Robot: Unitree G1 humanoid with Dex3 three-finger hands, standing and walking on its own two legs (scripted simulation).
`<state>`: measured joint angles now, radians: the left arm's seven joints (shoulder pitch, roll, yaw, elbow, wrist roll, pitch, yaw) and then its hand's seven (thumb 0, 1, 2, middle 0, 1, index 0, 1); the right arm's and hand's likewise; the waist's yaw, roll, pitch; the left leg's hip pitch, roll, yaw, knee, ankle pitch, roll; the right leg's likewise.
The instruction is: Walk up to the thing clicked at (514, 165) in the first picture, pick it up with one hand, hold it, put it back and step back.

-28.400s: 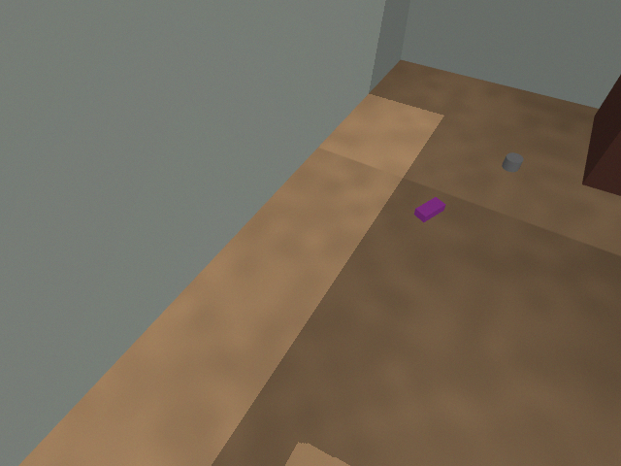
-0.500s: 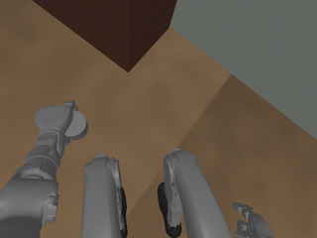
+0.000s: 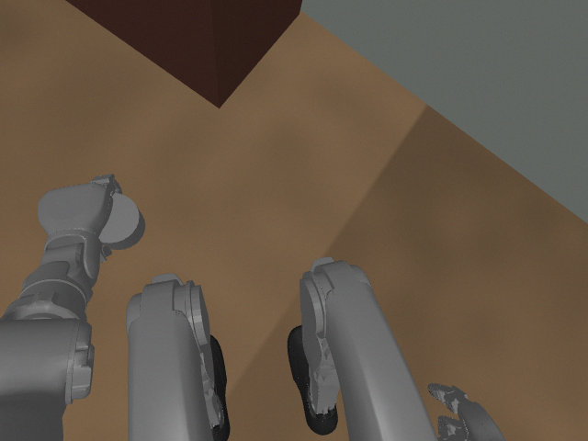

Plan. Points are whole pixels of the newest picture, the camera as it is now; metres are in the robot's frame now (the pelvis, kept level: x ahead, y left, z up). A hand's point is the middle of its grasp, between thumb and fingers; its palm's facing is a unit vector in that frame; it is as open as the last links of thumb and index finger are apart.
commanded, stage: lower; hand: left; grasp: from above
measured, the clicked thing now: (115, 222) +0.42 +0.24 -0.22
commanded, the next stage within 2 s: rest in 0.42 s
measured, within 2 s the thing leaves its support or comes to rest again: rests again in 1.26 s
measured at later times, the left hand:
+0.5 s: hand (109, 235) +0.41 +0.26 -0.25, palm faces -0.45 -0.09 -0.89, open 10.3 cm
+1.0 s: hand (115, 237) +0.41 +0.26 -0.29, palm faces -0.47 -0.12 -0.88, open 10.2 cm
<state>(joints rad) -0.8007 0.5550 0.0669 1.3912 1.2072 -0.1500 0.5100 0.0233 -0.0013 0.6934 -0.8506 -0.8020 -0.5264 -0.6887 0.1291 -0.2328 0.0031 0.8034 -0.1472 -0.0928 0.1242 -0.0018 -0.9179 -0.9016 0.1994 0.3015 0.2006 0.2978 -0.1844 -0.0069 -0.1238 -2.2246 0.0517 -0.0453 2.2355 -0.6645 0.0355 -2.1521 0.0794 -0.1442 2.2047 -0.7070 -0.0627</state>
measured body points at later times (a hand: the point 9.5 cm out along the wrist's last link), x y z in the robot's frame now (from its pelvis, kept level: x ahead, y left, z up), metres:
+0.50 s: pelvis +0.00 +0.00 -0.04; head +0.24 +0.06 +0.33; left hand +0.43 +0.26 -0.20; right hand +0.05 -0.27 -0.15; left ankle +0.08 +0.12 -0.34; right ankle +0.08 -0.09 -0.34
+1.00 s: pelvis +0.00 +0.00 -0.07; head +0.25 +0.08 +0.30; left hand +0.43 +0.27 -0.24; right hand +0.04 -0.26 -0.16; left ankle +0.08 +0.12 -0.34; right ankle +0.08 -0.09 -0.34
